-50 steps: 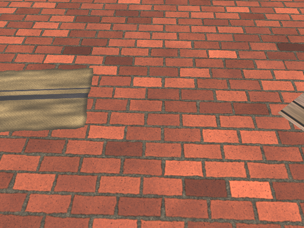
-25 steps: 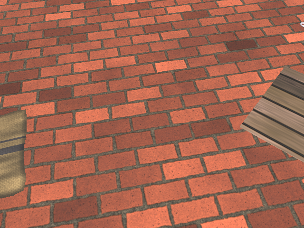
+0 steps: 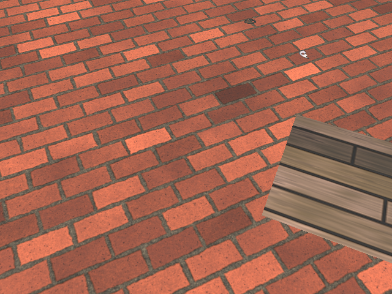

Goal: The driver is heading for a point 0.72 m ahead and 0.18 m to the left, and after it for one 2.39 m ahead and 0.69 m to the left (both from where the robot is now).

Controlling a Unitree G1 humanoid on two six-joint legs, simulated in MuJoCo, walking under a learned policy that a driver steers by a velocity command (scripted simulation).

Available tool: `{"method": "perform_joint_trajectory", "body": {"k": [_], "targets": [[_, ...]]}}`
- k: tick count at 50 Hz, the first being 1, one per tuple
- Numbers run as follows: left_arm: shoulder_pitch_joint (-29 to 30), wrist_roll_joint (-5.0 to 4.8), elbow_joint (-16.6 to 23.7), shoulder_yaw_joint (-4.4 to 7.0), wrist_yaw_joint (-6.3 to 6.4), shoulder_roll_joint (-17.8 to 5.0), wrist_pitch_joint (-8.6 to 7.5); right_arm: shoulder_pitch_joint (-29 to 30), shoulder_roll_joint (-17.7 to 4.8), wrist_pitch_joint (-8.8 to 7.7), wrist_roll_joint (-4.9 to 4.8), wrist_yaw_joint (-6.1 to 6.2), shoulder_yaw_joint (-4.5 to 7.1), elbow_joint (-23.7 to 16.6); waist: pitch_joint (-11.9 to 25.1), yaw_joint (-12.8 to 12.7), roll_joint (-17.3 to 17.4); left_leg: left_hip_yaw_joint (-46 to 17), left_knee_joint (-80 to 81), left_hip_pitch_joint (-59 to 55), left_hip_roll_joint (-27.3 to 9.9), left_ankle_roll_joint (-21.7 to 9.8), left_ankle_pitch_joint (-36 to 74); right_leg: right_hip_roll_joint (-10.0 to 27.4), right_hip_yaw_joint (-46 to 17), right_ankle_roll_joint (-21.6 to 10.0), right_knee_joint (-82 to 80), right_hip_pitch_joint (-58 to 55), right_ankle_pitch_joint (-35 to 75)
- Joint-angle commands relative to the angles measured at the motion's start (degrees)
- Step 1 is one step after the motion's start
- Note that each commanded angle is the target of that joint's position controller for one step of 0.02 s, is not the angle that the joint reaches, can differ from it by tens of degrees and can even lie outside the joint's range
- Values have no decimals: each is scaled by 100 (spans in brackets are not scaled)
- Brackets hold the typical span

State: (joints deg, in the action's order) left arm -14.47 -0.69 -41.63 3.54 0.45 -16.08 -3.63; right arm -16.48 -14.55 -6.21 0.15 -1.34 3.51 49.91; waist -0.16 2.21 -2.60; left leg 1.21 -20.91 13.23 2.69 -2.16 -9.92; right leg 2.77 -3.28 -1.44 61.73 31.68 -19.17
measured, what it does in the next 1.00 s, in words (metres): walks ahead, turning left: right foot, then left foot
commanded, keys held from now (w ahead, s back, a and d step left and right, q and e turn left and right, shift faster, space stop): w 0.06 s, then w+q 0.94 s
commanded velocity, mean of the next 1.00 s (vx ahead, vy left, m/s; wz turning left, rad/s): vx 0.50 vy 0.00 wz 0.38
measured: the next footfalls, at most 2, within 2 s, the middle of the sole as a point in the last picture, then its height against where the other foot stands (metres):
right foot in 0.28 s outside the picture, level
left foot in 0.78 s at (143, 288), level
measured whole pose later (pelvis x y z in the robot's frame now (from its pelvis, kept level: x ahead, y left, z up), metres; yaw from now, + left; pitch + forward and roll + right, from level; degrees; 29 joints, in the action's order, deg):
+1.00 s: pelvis +0.49 +0.08 +0.00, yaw +28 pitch +2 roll +0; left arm -8.2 0.5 -41.2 3.8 0.4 -17.4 -5.9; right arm -16.5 -15.7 -2.6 -0.5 -1.4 4.0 41.3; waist -2.7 1.7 -1.5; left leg -1.9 -23.4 15.1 5.8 -5.5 -9.9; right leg 6.2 -3.2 1.7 61.0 34.8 -16.6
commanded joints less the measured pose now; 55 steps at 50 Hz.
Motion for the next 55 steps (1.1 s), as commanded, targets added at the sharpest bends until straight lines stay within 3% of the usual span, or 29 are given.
{"method": "perform_joint_trajectory", "body": {"k": [1,5,9,11,12,13,14,15,16,17,18,20,22,24,29,35,37,38,39,40,41,42,43,44,45,46,49,52,55], "targets": [[206,45,532,6,-14,-176,-85,116,-902,-79,-63,47,179,-294,66,-101,714,-1423,1176,-561,-1591,-1176,1128,370,-18,86,-824,711,501],[932,16,714,-59,-75,-89,-142,-169,-1002,20,-158,77,178,-182,-70,126,688,-884,1207,-394,-1308,-957,1225,194,210,138,-2249,221,1682],[1481,-52,912,-25,-172,-213,-220,-592,-1078,140,-206,93,174,-42,-189,252,764,-1118,898,-638,-1466,-858,1057,-63,232,145,-3013,-148,1818],[1357,-58,920,45,-200,-383,-273,-566,-1168,200,-218,125,199,-35,-130,52,847,-1328,607,-763,-1578,-727,1000,-126,191,45,-3354,-590,1595],[1026,-46,829,107,-185,-485,-288,-489,-1185,222,-218,138,198,-47,10,-186,841,-1278,279,-688,-1504,-621,1263,-183,254,-47,-3579,-1167,1593],[398,-2,648,229,-135,-707,-292,-489,-1062,218,-184,138,153,-72,396,-485,754,-1088,-453,-450,-1221,-471,1707,-171,269,-191,-3644,-2189,1546],[-567,125,534,353,-62,-1092,-286,-350,-724,184,-80,125,25,-247,1168,-946,317,-798,-2014,446,-855,-227,918,750,-575,-560,-3450,-3697,1609],[-1054,202,430,460,-47,-1586,-193,-981,-116,82,-94,135,-156,-397,1981,-773,-1253,-240,-4021,2420,-154,127,-1787,2219,-2762,-1350,-3776,-5449,1087],[-1186,160,354,366,-64,-1136,-170,-937,-591,32,-246,133,-47,-331,2019,-877,-1163,-774,-4972,3073,-312,136,-2338,2253,-3601,-1517,-4211,-5261,180],[-857,99,373,258,-68,-823,-183,-530,-929,42,-307,138,61,-420,1204,-849,-768,-804,-5255,3382,-550,111,-1892,2032,-2777,-1296,-4311,-4645,194],[-487,95,386,184,-81,-613,-194,-263,-898,81,-263,152,74,-456,805,-707,-490,-699,-5159,3242,-752,119,-1434,1756,-2077,-1133,-4456,-3970,495],[55,120,338,106,-123,-344,-235,-131,-750,220,-179,149,115,-501,225,-364,-449,-713,-4720,2789,-997,153,-942,1404,-1168,-987,-4911,-2873,1046],[229,124,251,154,-123,-387,-305,-122,-497,357,-197,121,84,-571,36,-188,-360,-673,-4517,2533,-1056,197,-697,1372,-662,-1007,-5232,-2402,1511],[219,134,147,216,-88,-512,-351,52,-419,428,-162,108,84,-698,-65,-132,-185,-713,-4199,2671,-1074,249,-337,1404,-247,-1045,-5379,-2348,1922],[66,114,-60,314,7,-776,-307,828,-317,408,-136,-59,25,-973,-248,-340,-39,-445,-2646,2533,-987,202,1048,1229,791,-849,-5460,-2492,2128],[-326,-56,-320,428,28,-1071,-126,1692,-464,427,-137,-215,43,-1442,-497,-566,-35,34,-1709,2509,-787,-131,469,1486,1247,-613,-5037,-3380,2504],[-272,-100,-327,470,47,-1251,-45,1437,-636,448,-124,-225,141,-1491,-193,-326,-205,392,-1637,1849,-422,-354,-136,1468,1441,-484,-4241,-3561,4356],[-192,-126,-315,471,58,-1293,13,812,-813,458,-139,-208,261,-1360,178,62,-196,592,-1435,982,-124,-510,-148,1332,1619,-369,-3318,-3454,5197],[-237,-111,-291,407,80,-1163,34,-180,-1185,480,-161,-137,472,-1077,708,525,-48,580,-1190,-531,155,-724,144,1075,1783,-158,-2000,-2824,5116],[-396,138,-131,237,85,-718,-13,-881,-1803,536,-185,-3,650,-953,1198,611,1050,-1278,-1130,-2201,-1027,-1157,540,726,1792,168,11,-1119,2005],[-638,134,205,54,26,-247,-210,-539,-2161,451,-178,-35,632,-1166,2037,52,1968,-4659,3,-3560,-2162,-2304,-978,-442,626,424,1698,915,-1576],[79,-105,269,159,-42,-820,-392,-627,-1610,379,-147,-93,474,-1220,1911,492,974,-4590,507,-3439,-2176,-2000,-1253,-177,-182,280,1952,1542,-1305],[380,-214,368,161,-65,-863,-468,-487,-1339,311,-125,-96,397,-1163,1184,421,850,-3778,467,-2836,-2000,-1777,-949,30,-99,131,1690,1785,-826],[368,-94,298,147,-12,-788,-484,-117,-1162,279,-134,-91,334,-1210,722,138,348,-3124,437,-1940,-1748,-1578,-351,287,-109,104,1187,1474,-382],[317,58,242,194,30,-849,-450,243,-951,277,-108,-62,271,-1285,509,-89,397,-2620,477,-1217,-1538,-1465,233,450,-134,136,696,1023,-128],[210,96,227,216,19,-860,-379,430,-902,276,-37,-33,241,-1388,418,-255,534,-2416,604,-733,-1414,-1441,580,522,-159,165,513,646,54],[257,160,275,184,20,-656,-225,374,-1018,227,-53,52,283,-1376,311,-344,470,-1969,811,-161,-1231,-1510,1382,421,-24,369,-161,410,455],[882,172,456,102,11,-471,-205,101,-1101,237,-109,154,310,-1260,113,-144,506,-1632,813,-44,-986,-1314,1357,241,5,510,-1360,482,1496],[1485,104,590,38,-76,-363,-257,-130,-1115,287,-146,205,317,-1173,-3,105,694,-1557,726,64,-818,-1092,772,-49,54,515,-2553,89,2329]]}}
Velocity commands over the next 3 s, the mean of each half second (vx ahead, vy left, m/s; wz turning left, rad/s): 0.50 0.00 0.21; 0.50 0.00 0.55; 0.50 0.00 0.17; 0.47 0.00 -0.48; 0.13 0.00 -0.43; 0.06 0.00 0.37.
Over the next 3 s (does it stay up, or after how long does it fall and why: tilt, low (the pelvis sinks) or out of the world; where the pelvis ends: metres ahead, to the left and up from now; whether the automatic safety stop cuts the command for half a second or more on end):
stays up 1.15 0.34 0.00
